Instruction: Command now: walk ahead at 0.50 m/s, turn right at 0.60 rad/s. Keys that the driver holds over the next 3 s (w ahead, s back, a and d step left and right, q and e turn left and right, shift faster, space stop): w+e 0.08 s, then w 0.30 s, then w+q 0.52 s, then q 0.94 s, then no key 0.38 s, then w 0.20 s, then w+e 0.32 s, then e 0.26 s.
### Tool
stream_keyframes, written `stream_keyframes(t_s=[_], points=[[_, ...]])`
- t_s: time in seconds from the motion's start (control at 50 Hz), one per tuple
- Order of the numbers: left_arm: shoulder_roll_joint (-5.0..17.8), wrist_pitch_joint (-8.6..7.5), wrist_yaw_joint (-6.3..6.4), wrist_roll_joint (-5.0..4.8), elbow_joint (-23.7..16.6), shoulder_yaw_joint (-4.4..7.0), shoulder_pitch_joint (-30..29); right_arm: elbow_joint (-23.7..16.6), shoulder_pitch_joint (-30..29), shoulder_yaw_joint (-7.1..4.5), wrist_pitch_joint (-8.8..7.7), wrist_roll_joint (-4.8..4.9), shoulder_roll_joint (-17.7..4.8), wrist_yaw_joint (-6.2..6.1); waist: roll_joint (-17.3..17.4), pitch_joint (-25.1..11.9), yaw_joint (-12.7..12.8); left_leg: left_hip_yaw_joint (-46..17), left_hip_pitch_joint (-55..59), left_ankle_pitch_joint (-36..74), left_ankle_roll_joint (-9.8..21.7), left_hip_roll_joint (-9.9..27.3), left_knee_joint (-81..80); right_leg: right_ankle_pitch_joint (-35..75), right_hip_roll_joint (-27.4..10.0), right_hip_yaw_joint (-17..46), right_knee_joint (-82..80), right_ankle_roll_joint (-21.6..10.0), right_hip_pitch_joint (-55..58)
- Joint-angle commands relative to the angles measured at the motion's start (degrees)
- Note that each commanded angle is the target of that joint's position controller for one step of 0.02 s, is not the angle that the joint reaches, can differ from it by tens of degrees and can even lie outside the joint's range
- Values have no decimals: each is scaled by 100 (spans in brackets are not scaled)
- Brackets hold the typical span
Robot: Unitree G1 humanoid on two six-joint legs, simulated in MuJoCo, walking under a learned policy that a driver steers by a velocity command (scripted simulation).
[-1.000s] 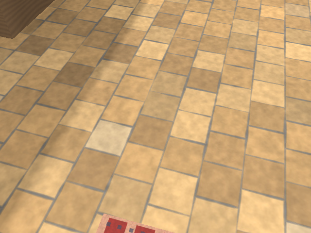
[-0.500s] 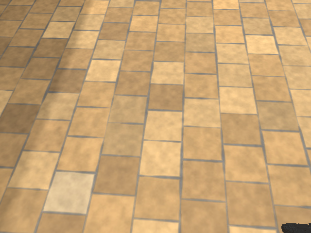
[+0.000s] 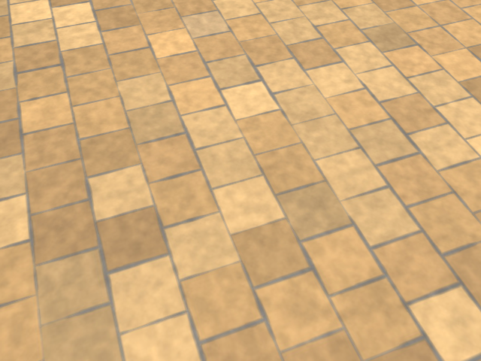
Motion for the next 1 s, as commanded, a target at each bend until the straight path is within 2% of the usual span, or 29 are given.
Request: stream_keyframes(t_s=[0.02,0.08,0.12,0.16,0.18,0.2,0.22,0.24,0.26,0.28,0.3,0.32,0.36,0.4,0.52,0.62,0.66,0.7,0.72,0.74,0.76,0.78,0.8,0.82,0.84,0.86,0.9,0.94,1.0], points=[[76,-114,-112,6,-484,-34,-504,-362,-392,-211,-54,39,-974,-43,607,131,15,-455,49,1572,805,1469,-727,753,-45,-173,-853,-46,40],[69,-121,-216,-19,-658,-50,-921,-221,-164,-252,31,115,-1123,-41,590,296,-95,-192,423,1750,716,1606,-647,630,33,-407,-1416,-196,138],[119,-126,-250,-2,-757,-26,-1005,-124,-44,-278,96,193,-1219,-25,612,306,-15,-100,663,2631,675,1718,-379,125,205,-540,-1684,-391,403],[349,-110,-234,58,-699,101,-538,-80,-58,-319,152,255,-1398,-40,786,-89,384,82,820,4599,591,1714,520,-408,603,-802,-1870,-659,1321],[569,-97,-196,61,-464,241,294,-63,-124,-289,182,266,-1370,-53,699,-537,892,279,552,5061,463,1559,1510,-65,838,-903,-2251,-848,2518],[904,-56,-100,48,-189,405,1236,-82,-62,-187,157,179,-1151,-73,481,-1039,1318,360,-519,4145,263,1347,2834,225,665,-462,-2243,-1028,4192],[1592,-62,-14,38,-112,495,1489,-371,392,71,65,-74,-403,-5,-1065,-1617,879,296,-3030,-589,-126,477,5115,-124,-969,2364,-2389,-1866,6267],[1326,-140,-45,39,-252,381,1629,-298,314,80,-106,77,-640,58,-814,-2659,1065,-1017,-3616,-2167,-145,57,6143,-763,-1697,4339,-3312,-2419,6537],[986,-212,-94,85,-156,266,1395,-470,-367,-57,-165,333,-1045,98,-379,-1831,1179,-1210,-4113,-1721,-84,354,6303,-621,-1451,3396,-3460,-2069,5995],[856,-251,-98,61,-120,215,1061,-572,-638,-15,-206,331,-960,91,-282,-1137,992,-1118,-4130,-1227,-10,598,5921,-221,-1185,2538,-3496,-1840,5127],[663,-268,-94,71,-114,152,680,-507,-704,-19,-205,198,-906,46,-16,-758,768,-1090,-3886,-839,-22,805,5499,257,-947,1961,-3581,-1660,4354],[485,-297,-96,125,-150,85,437,-449,-587,-46,-150,134,-917,36,-86,-575,551,-1129,-3487,-570,-47,933,5212,748,-763,1572,-3749,-1586,3769],[442,-369,-82,146,-128,72,298,-330,-290,-27,-15,116,-746,50,-127,-556,327,-1114,-3069,-278,-147,974,4939,1011,-672,1275,-4094,-1639,3267],[529,-443,-53,138,-1,89,321,-321,-361,2,89,88,-601,37,-41,-372,269,-1078,-3185,74,-277,980,4549,1220,-654,875,-4335,-1659,3050],[636,-488,51,193,369,99,604,-514,-1296,100,84,157,-379,133,-30,97,657,-1014,-3317,2010,-258,759,2597,867,-482,-204,-4662,-1241,3163],[723,-416,82,119,715,154,909,-827,-1871,119,64,178,-383,289,48,340,882,-992,-3646,1870,9,558,1805,1031,-860,-522,-4474,-1094,4173],[775,-335,119,85,777,182,881,-934,-1890,106,60,151,-416,367,-10,295,817,-842,-3644,1330,173,449,1693,1787,-984,-623,-4129,-978,4579],[935,-248,186,86,748,224,737,-941,-1502,9,87,125,-604,388,-224,-88,551,-468,-2950,693,382,94,1736,3816,-938,-820,-3310,-800,4761],[975,-185,230,88,717,226,647,-825,-887,-110,109,117,-799,370,-237,-483,194,-283,-2113,616,524,-161,1656,4629,-804,-1005,-2396,-659,4648],[892,-160,285,106,670,177,676,-635,-29,-282,130,132,-1121,304,-37,-977,-221,-491,-703,877,742,-234,1521,4340,-563,-1180,-1092,-443,3932],[439,-258,270,235,425,12,1161,-601,655,-468,162,120,-1786,206,1109,-1772,-168,-2880,1549,779,1608,1167,1522,1795,75,-1226,1152,-60,1767],[160,-453,167,254,393,-130,1178,-669,582,-387,135,213,-1633,229,1645,-2449,-18,-5559,2675,-29,2366,1979,438,-2537,1089,-214,2528,137,178],[617,-636,48,25,301,-25,682,-686,542,-280,129,178,-1267,218,1166,-2082,-276,-5096,2516,-565,2040,1854,195,-2348,665,426,2771,-29,-455],[643,-732,12,-80,162,-46,259,-729,305,-235,121,158,-1073,188,794,-1379,-225,-4301,1774,-458,1791,1636,163,-1911,403,310,2464,-143,-586],[595,-769,38,21,120,-51,73,-793,-48,-194,126,141,-966,176,317,-797,16,-3719,824,78,1637,1419,76,-1569,177,224,1851,-159,-422],[663,-732,81,151,137,6,52,-884,-322,-132,123,95,-781,151,310,-561,214,-3303,159,650,1547,1230,-46,-1337,9,209,1368,-124,-24],[576,-605,90,215,137,18,265,-1022,-533,-126,136,53,-773,109,541,-435,459,-3040,-534,1297,1611,1042,-261,-1173,-37,161,965,24,428],[455,-501,137,244,118,-10,252,-1038,-577,-173,131,41,-940,42,536,-284,550,-2538,-1060,2822,1608,920,-212,-978,69,-20,440,244,613],[216,-474,166,276,25,-100,-202,-959,-475,-248,235,123,-1096,-79,627,-365,412,-1875,-1468,3598,1197,429,130,171,430,-199,-911,403,1150]])
Next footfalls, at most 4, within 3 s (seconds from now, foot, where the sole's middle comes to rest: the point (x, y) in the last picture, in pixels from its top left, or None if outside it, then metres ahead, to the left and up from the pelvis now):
0.20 right None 0.27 -0.15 -0.78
0.74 left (216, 315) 0.61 0.04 -0.78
1.18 right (260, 234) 0.87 -0.11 -0.78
1.62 left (194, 285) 0.71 0.11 -0.78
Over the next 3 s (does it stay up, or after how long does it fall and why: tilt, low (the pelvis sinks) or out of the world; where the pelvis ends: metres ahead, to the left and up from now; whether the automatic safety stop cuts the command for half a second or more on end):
stays up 0.97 0.13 -0.03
